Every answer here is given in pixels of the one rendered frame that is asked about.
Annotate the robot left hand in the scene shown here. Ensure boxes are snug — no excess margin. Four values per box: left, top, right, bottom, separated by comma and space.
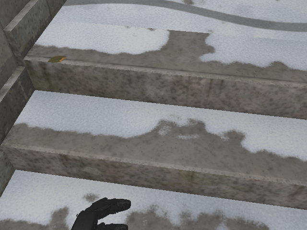
71, 197, 131, 230

